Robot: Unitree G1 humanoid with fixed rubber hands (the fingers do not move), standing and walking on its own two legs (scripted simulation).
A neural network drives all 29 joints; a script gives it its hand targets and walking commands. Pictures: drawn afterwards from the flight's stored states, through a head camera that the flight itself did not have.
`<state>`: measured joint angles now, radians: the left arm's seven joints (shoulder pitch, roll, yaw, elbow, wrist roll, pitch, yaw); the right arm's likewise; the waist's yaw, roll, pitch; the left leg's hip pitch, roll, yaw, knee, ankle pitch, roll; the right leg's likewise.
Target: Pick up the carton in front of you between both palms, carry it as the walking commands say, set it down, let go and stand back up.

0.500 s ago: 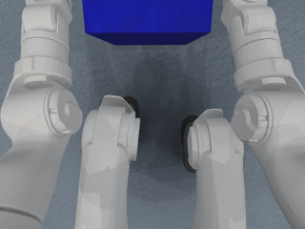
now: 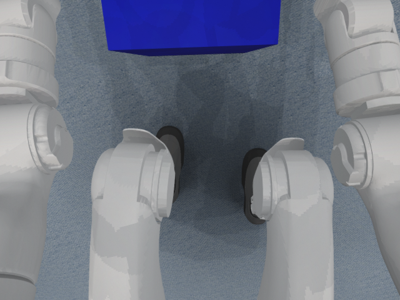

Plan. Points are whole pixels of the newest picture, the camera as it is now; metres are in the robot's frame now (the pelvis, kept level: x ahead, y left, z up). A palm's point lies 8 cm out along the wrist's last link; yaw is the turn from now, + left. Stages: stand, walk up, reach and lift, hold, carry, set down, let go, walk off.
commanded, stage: set down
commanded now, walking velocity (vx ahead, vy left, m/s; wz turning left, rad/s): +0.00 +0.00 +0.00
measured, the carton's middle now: out of the picture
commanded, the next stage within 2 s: let go in 0.96 s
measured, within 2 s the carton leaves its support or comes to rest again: neither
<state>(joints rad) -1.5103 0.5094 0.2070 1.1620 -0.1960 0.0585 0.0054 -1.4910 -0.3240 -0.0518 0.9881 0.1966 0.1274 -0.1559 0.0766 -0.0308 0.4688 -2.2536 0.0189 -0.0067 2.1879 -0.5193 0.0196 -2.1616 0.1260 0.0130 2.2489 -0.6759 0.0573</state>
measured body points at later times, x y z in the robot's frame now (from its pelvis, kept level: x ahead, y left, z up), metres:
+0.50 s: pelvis +0.01 +0.00 +0.11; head +0.35 +0.05 +0.40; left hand +0.55 +0.29 +0.00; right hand +0.59 -0.09 +0.00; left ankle +0.13 +0.12 -0.33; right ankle +0.09 -0.12 -0.33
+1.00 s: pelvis +0.03 +0.01 +0.26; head +0.35 +0.05 +0.57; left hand +0.54 +0.30 +0.15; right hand +0.59 -0.10 +0.15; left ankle +0.13 +0.12 -0.33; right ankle +0.09 -0.12 -0.33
